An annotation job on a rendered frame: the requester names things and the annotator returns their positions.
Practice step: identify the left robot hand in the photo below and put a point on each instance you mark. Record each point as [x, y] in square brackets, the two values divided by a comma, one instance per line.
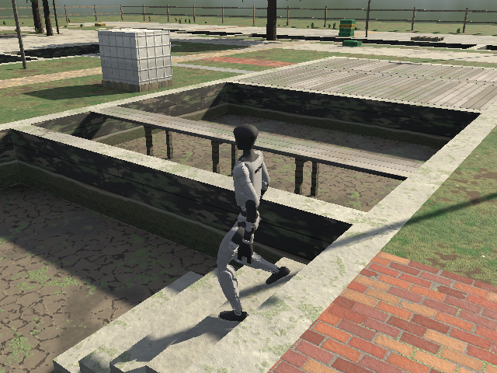
[245, 250]

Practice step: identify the robot left forearm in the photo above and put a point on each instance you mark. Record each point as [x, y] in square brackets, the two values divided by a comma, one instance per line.
[251, 216]

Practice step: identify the left robot upper arm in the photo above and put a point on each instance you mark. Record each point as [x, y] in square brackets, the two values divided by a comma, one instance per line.
[241, 174]

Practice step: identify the robot right forearm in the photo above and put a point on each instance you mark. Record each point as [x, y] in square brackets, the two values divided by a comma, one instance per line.
[263, 190]

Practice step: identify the robot right foot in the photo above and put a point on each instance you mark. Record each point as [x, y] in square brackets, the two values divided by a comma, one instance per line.
[283, 271]

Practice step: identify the right robot upper arm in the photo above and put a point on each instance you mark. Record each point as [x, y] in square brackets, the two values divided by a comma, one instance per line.
[265, 175]

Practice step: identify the robot left thigh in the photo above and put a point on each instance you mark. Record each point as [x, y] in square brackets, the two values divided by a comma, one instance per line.
[228, 248]

